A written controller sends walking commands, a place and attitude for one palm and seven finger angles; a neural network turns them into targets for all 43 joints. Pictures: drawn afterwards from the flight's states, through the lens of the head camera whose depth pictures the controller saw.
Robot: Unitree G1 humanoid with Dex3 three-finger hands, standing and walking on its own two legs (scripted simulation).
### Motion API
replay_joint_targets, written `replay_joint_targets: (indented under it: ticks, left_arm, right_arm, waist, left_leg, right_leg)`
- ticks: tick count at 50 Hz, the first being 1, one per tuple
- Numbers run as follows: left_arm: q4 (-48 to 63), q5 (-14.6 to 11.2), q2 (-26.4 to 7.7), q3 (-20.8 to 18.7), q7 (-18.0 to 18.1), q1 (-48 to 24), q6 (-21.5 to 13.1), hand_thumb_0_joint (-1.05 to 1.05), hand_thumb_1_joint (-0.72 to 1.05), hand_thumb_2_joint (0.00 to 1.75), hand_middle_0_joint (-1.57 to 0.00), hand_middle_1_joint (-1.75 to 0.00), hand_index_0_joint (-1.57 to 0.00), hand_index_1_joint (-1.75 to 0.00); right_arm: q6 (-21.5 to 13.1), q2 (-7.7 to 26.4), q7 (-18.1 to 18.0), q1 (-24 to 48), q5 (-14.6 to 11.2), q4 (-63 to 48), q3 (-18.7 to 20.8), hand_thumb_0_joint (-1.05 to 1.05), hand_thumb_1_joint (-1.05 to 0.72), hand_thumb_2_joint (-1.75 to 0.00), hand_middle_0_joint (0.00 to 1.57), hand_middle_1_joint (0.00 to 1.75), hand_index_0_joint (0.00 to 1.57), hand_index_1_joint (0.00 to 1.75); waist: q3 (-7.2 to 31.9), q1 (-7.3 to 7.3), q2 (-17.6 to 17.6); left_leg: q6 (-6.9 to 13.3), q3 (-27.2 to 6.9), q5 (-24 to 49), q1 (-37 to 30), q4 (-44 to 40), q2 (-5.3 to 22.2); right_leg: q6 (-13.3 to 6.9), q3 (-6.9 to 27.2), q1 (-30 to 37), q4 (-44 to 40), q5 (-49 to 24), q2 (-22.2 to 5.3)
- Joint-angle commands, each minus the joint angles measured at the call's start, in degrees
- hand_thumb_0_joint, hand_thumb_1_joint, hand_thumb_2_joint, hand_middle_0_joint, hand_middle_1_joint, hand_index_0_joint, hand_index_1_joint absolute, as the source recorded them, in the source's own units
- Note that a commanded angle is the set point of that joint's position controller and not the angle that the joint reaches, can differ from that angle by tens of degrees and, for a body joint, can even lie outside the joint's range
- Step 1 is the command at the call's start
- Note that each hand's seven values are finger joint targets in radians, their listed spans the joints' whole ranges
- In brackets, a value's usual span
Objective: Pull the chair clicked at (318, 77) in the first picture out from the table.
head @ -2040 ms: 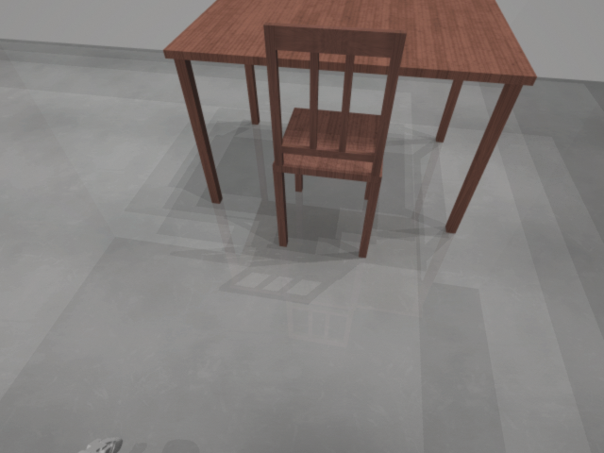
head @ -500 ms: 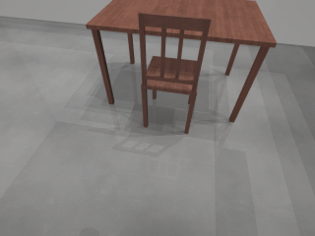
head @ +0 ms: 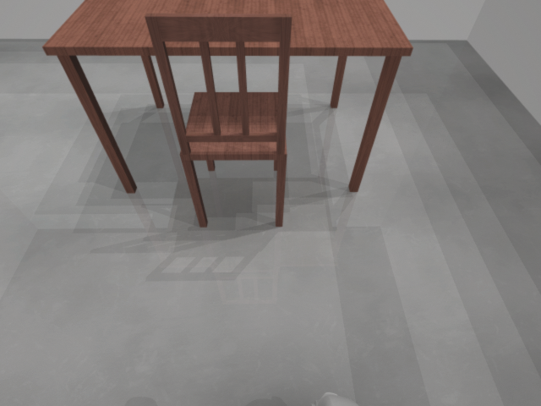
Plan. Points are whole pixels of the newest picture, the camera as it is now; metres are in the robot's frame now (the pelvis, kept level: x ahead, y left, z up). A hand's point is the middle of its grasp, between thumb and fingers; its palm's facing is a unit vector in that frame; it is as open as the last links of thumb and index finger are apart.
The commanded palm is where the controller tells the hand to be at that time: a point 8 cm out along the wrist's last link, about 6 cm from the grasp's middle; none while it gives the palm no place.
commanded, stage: walk to a spot facing it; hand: left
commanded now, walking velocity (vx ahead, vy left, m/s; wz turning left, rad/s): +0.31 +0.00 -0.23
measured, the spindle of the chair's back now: (211, 92) +0.94 +0.22 -0.08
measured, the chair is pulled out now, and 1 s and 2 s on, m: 0.00 0.00 0.00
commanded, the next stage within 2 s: take the last steps up to it in 0.16 s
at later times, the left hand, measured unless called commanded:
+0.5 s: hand (177, 397) +0.17 +0.18 -0.19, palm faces +0.08 -0.99 -0.09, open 7.4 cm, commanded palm none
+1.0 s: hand (210, 255) +0.43 +0.16 -0.16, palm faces +0.02 -0.98 -0.19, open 7.4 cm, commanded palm none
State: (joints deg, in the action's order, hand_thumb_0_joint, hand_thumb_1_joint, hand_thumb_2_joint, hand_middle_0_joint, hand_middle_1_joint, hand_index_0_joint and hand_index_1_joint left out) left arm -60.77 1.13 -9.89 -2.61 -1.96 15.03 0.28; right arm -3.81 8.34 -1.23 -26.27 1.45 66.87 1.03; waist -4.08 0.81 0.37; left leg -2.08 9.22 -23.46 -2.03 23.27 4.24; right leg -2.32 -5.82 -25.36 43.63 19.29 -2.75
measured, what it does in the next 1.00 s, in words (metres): walks ahead: right foot, then left foot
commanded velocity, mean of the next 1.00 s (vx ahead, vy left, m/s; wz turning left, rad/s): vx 0.27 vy -0.01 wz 0.05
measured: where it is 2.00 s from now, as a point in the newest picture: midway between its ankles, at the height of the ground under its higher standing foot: (286, 339)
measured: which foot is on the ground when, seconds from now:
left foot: down 0.00-0.06, up 0.08-0.42, down 0.44-0.98, up 1.00-1.00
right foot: up 0.00-0.04, down 0.06-0.46, up 0.48-0.94, down 0.96-1.00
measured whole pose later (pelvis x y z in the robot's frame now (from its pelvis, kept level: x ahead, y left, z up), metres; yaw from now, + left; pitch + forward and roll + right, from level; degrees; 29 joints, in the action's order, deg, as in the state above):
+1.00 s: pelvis +0.35 -0.02 +0.00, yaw +2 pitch -1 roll +1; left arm -59.1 1.4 -8.6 -3.1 -0.7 8.8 -3.2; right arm -2.5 5.5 -0.6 -26.8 0.8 67.4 1.7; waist -3.2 2.7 1.1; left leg 0.7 6.1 -26.2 6.4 36.3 2.8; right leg -2.4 -7.5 -20.8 33.3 10.9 -3.1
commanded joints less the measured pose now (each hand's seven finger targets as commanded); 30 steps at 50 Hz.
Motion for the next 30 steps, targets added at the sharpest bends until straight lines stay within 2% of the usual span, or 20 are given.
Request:
replay_joint_targets:
  ticks: [1, 2, 3, 4, 5, 6, 8, 10, 14, 17, 19, 20, 21, 22, 23, 24, 25, 26, 28, 30]
  left_arm:
    - [-0.12, 0.62, -5.46, -2.31, 0.24, 12.32, -2.59, 0.0, 0.9, 0.9, -0.2, -0.3, -0.2, -0.3]
    - [-1.6, 0.76, -10.76, -3.66, 1.09, 19.21, -3.44, 0.0, 0.9, 0.9, -0.2, -0.3, -0.2, -0.3]
    - [-2.09, -0.16, -14.87, -4.14, 1.91, 22.24, -3.73, 0.0, 0.9, 0.9, -0.2, -0.3, -0.2, -0.3]
    - [-1.36, -0.8, -15.66, -4.24, 2.33, 18.49, -3.32, 0.0, 0.9, 0.9, -0.2, -0.3, -0.2, -0.3]
    - [0.28, -0.59, -13.17, -3.46, 2.61, 12.89, -3.19, 0.0, 0.9, 0.9, -0.2, -0.3, -0.2, -0.3]
    - [1.56, -0.23, -10.31, -2.57, 2.95, 7.84, -3.23, 0.0, 0.9, 0.9, -0.2, -0.3, -0.2, -0.3]
    - [2.47, 0.3, -7.44, -1.6, 3.26, 3.38, -3.65, 0.0, 0.9, 0.9, -0.2, -0.3, -0.2, -0.3]
    - [2.41, 0.51, -7.01, -1.32, 3.19, 2.7, -3.9, 0.0, 0.9, 0.9, -0.2, -0.3, -0.2, -0.3]
    - [1.68, 0.49, -7.49, -1.24, 2.91, 3.77, -4.12, 0.0, 0.9, 0.9, -0.2, -0.3, -0.2, -0.3]
    - [1.01, 0.47, -8.12, -1.72, 2.68, 5.34, -4.02, 0.0, 0.9, 0.9, -0.2, -0.3, -0.2, -0.3]
    - [1.07, 0.54, -7.91, -1.99, 2.68, 4.82, -3.63, 0.0, 0.9, 0.9, -0.2, -0.3, -0.2, -0.3]
    - [1.34, 0.41, -7.52, -1.96, 2.59, 4.46, -3.34, 0.0, 0.9, 0.9, -0.2, -0.3, -0.2, -0.3]
    - [1.52, 0.27, -6.06, -1.65, 2.36, 4.72, -3.02, 0.0, 0.9, 0.9, -0.2, -0.3, -0.2, -0.3]
    - [2.53, -0.08, -2.81, -1.17, 1.92, 5.9, -2.91, 0.0, 0.9, 0.9, -0.2, -0.3, -0.2, -0.3]
    - [4.76, 0.06, -1.77, -0.86, 1.71, 4.42, -3.1, 0.0, 0.9, 0.9, -0.2, -0.3, -0.2, -0.3]
    - [4.86, 0.66, -3.31, -1.13, 2.06, 2.3, -3.06, 0.0, 0.9, 0.9, -0.2, -0.3, -0.2, -0.3]
    - [4.4, 0.61, -3.13, -1.34, 1.67, 1.51, -3.18, 0.0, 0.9, 0.9, -0.2, -0.3, -0.2, -0.3]
    - [3.45, 0.74, -2.94, -1.38, 1.18, 2.19, -3.21, 0.0, 0.9, 0.9, -0.2, -0.3, -0.2, -0.3]
    - [1.57, 0.98, -1.5, -1.23, 0.86, 4.49, -2.68, 0.0, 0.9, 0.9, -0.2, -0.3, -0.2, -0.3]
    - [0.89, 0.88, -1.08, -1.03, 1.13, 5.52, -1.96, 0.0, 0.9, 0.9, -0.2, -0.3, -0.2, -0.3]
  right_arm:
    - [-0.86, 10.39, -0.32, 1.84, -0.7, -2.47, 2.49, 0.0, -0.9, -0.9, 0.2, 0.3, 0.2, 0.3]
    - [-1.08, 7.32, 0.49, 1.64, -1.29, -3.63, 1.77, 0.0, -0.9, -0.9, 0.2, 0.3, 0.2, 0.3]
    - [-0.99, 4.5, 0.65, 2.59, -1.62, -6.09, 1.53, 0.0, -0.9, -0.9, 0.2, 0.3, 0.2, 0.3]
    - [-0.54, 5.32, 0.76, 7.43, -1.34, -6.91, 1.98, 0.0, -0.9, -0.9, 0.2, 0.3, 0.2, 0.3]
    - [-0.25, 5.04, 0.99, 10.22, -0.93, -7.52, 2.36, 0.0, -0.9, -0.9, 0.2, 0.3, 0.2, 0.3]
    - [0.21, 4.67, 1.11, 9.24, -0.35, -7.18, 2.34, 0.0, -0.9, -0.9, 0.2, 0.3, 0.2, 0.3]
    - [1.5, 2.52, 1.28, 4.42, 0.13, -5.19, 2.33, 0.0, -0.9, -0.9, 0.2, 0.3, 0.2, 0.3]
    - [2.55, 1.83, 1.44, 2.55, 0.12, -4.81, 2.25, 0.0, -0.9, -0.9, 0.2, 0.3, 0.2, 0.3]
    - [2.33, 1.29, 2.12, 6.99, -0.21, -7.35, 2.03, 0.0, -0.9, -0.9, 0.2, 0.3, 0.2, 0.3]
    - [1.51, 2.0, 2.35, 9.97, -0.32, -8.96, 2.22, 0.0, -0.9, -0.9, 0.2, 0.3, 0.2, 0.3]
    - [1.12, 2.62, 2.29, 8.45, -0.28, -9.09, 2.38, 0.0, -0.9, -0.9, 0.2, 0.3, 0.2, 0.3]
    - [0.83, 3.31, 2.16, 5.91, -0.21, -8.32, 2.47, 0.0, -0.9, -0.9, 0.2, 0.3, 0.2, 0.3]
    - [0.57, 5.27, 1.81, 1.51, -0.02, -7.03, 2.74, 0.0, -0.9, -0.9, 0.2, 0.3, 0.2, 0.3]
    - [0.25, 10.13, 1.18, -3.19, 0.72, -6.18, 3.79, 0.0, -0.9, -0.9, 0.2, 0.3, 0.2, 0.3]
    - [0.46, 14.18, 0.68, -8.13, 0.7, -6.11, 4.59, 0.0, -0.9, -0.9, 0.2, 0.3, 0.2, 0.3]
    - [0.8, 12.46, 0.04, -5.6, 0.43, -6.11, 3.99, 0.0, -0.9, -0.9, 0.2, 0.3, 0.2, 0.3]
    - [0.76, 10.17, -0.18, -0.96, 0.13, -7.54, 3.5, 0.0, -0.9, -0.9, 0.2, 0.3, 0.2, 0.3]
    - [0.22, 7.86, -0.19, 2.67, -0.08, -8.63, 2.79, 0.0, -0.9, -0.9, 0.2, 0.3, 0.2, 0.3]
    - [-1.14, 4.78, -0.47, 4.53, -0.42, -8.18, 2.17, 0.0, -0.9, -0.9, 0.2, 0.3, 0.2, 0.3]
    - [-1.58, 5.22, -0.62, 3.47, -0.66, -7.39, 2.2, 0.0, -0.9, -0.9, 0.2, 0.3, 0.2, 0.3]
  waist:
    - [2.75, -8.39, 2.03]
    - [7.68, -10.96, -8.6]
    - [11.12, -9.76, -15.35]
    - [7.68, -9.64, -10.45]
    - [1.89, -7.67, -7.65]
    - [-0.66, -4.74, -5.71]
    - [0.15, -0.64, -3.46]
    - [-0.31, 1.04, -5.09]
    - [-1.41, 0.38, -4.77]
    - [-1.31, -0.79, -6.58]
    - [-2.51, 0.57, -5.02]
    - [-2.14, 1.7, -1.91]
    - [-1.21, 3.36, 3.03]
    - [-0.34, 4.62, 15.47]
    - [1.22, 5.14, 21.68]
    - [1.49, 4.64, 16.98]
    - [-0.48, 2.82, 11.02]
    - [-1.3, 1.11, 7.36]
    - [0.16, -1.09, 4.21]
    - [2.53, -1.29, 3.61]
  left_leg:
    - [5.79, 1.05, 34.35, 15.58, 14.29, 7.84]
    - [3.7, 3.77, 19.55, 25.99, 31.43, 4.55]
    - [2.72, 0.39, -7.7, 35.88, 48.24, -1.05]
    - [3.49, -5.47, -7.89, 39.36, 53.66, 1.5]
    - [3.49, -7.28, -2.69, 41.05, 54.7, 3.86]
    - [3.23, -8.18, 0.5, 39.22, 52.08, 5.65]
    - [2.13, -7.0, 3.5, 32.38, 45.54, 5.98]
    - [1.28, -5.51, 5.29, 29.55, 39.41, 5.55]
    - [0.98, -3.91, 8.27, 27.38, 25.47, 3.89]
    - [1.6, -3.08, 8.39, 25.6, 19.11, 2.56]
    - [2.11, -1.86, 9.52, 19.39, 13.96, 1.44]
    - [2.14, -1.08, 10.24, 13.89, 10.63, 0.48]
    - [2.68, -3.23, 6.68, 8.45, 6.64, 0.96]
    - [6.95, -19.61, -1.67, 3.63, -3.32, 10.8]
    - [12.06, -37.05, -4.76, 1.69, -11.94, 20.21]
    - [13.35, -38.21, -10.88, 5.53, -14.67, 20.16]
    - [13.45, -34.76, -11.83, 9.07, -14.74, 18.56]
    - [12.26, -28.86, -8.14, 11.9, -15.16, 16.31]
    - [10.09, -18.68, 8.2, 12.58, -14.1, 12.16]
    - [10.98, -14.53, 17.16, 10.23, -13.34, 11.61]
  right_leg:
    - [-2.49, -3.6, 25.22, -11.24, -7.95, 3.23]
    - [-6.54, 11.23, 34.42, -17.11, 0.39, -8.34]
    - [-12.85, 37.2, 37.1, -27.86, 2.2, -22.26]
    - [-14.41, 38.89, 30.67, -31.32, 9.1, -22.57]
    - [-13.15, 34.53, 22.33, -32.6, 12.68, -20.95]
    - [-11.69, 29.09, 15.65, -32.71, 12.18, -19.3]
    - [-9.23, 18.26, 8.74, -32.93, 4.26, -15.35]
    - [-8.26, 12.55, 5.16, -33.91, 0.42, -13.39]
    - [-7.95, 8.9, 6.35, -33.74, -3.81, -11.62]
    - [-7.4, 8.54, 10.12, -31.88, -2.73, -12.31]
    - [-6.17, 7.22, 7.28, -29.48, 2.14, -11.57]
    - [-5.16, 5.52, 5.06, -26.26, 4.35, -9.8]
    - [-3.86, 2.85, 2.9, -18.19, 4.58, -6.7]
    - [-1.05, -1.61, -4.52, -2.24, 6.61, -0.62]
    - [0.56, -2.65, -11.19, 14.2, 15.37, 3.77]
    - [-0.19, 3.01, -12.57, 23.69, 12.42, 1.3]
    - [-0.21, 4.41, -14.35, 27.98, 6.55, -1.03]
    - [0.34, 5.08, -13.39, 27.77, 1.54, -2.91]
    - [1.79, 4.89, -9.4, 24.0, -4.67, -4.03]
    - [2.9, 4.48, -8.05, 21.24, -5.2, -4.32]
